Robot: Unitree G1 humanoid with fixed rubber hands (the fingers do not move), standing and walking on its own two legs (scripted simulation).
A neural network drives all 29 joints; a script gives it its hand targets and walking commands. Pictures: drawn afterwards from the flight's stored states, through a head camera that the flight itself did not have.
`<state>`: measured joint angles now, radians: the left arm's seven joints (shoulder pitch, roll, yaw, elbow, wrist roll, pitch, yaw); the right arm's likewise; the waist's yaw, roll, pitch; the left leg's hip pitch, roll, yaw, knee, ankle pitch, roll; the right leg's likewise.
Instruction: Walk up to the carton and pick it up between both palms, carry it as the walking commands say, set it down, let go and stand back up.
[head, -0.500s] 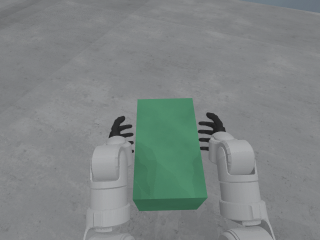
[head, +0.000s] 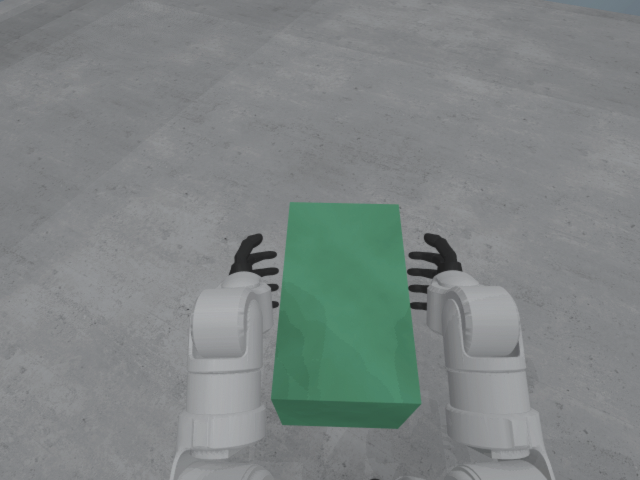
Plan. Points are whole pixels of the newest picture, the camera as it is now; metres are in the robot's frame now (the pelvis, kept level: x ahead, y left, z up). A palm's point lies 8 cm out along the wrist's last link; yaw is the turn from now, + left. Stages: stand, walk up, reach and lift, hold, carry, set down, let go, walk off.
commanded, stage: carry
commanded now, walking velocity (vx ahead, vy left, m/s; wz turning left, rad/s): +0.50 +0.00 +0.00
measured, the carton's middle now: (342, 311) +0.33 +0.00 -0.03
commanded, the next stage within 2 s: none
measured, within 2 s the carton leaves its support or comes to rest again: neither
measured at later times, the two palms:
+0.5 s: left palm (262, 111) +0.65 +0.13 +0.08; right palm (402, 113) +0.63 -0.11 +0.08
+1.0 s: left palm (304, 18) +0.98 +0.06 +0.08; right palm (412, 20) +0.97 -0.17 +0.08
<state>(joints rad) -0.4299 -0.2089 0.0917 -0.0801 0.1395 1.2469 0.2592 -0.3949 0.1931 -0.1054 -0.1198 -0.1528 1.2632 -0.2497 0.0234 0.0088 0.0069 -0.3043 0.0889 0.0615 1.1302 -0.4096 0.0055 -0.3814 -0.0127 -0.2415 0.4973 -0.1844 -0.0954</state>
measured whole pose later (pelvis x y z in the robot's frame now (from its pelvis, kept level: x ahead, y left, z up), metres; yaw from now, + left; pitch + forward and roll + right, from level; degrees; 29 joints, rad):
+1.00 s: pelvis +0.67 -0.05 +0.01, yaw -1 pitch +4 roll +1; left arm -0.42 -0.21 0.10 -0.08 0.13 1.24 0.26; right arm -0.40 0.19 -0.10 -0.11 -0.13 1.27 -0.27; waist 0.01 0.01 0.01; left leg -0.44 0.09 0.07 1.09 -0.34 0.00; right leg -0.31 -0.03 -0.24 0.42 -0.19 -0.08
